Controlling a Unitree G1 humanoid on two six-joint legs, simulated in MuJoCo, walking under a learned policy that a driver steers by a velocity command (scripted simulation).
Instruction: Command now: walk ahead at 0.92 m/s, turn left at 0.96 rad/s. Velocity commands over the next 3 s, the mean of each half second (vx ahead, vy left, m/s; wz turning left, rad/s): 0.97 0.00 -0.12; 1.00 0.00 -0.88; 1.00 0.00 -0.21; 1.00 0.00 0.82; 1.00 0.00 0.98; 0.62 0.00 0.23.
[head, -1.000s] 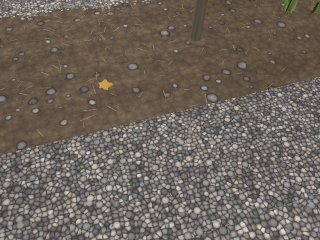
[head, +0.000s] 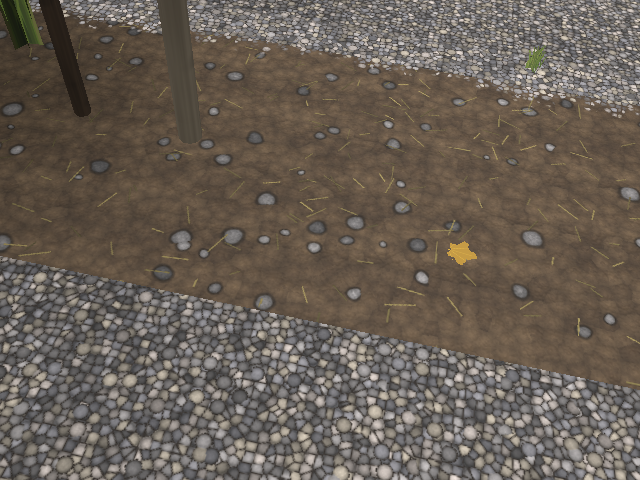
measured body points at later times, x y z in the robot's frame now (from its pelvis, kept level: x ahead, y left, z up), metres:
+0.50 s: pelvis +0.46 -0.06 -0.19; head +0.49 -0.05 +0.26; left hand +0.49 +0.22 -0.33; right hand +0.51 -0.33 -0.31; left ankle +0.28 +0.08 -0.69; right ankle +0.46 -0.11 -0.91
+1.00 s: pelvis +0.92 -0.13 -0.18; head +0.94 -0.15 +0.27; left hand +1.26 -0.02 -0.24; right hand +0.74 -0.36 -0.31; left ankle +0.90 +0.03 -0.91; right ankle +0.96 -0.28 -0.83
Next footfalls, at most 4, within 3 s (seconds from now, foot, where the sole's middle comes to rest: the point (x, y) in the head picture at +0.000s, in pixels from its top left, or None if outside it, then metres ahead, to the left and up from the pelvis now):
0.38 right None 0.50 -0.11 -0.95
0.74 left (293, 323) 0.94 0.01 -0.95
1.18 right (424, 256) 1.17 -0.38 -0.95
1.62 left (465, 167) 1.56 -0.58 -0.95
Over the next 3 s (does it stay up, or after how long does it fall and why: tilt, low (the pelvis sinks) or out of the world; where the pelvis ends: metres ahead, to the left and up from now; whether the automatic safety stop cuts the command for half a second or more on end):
stays up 2.50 -0.69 -0.19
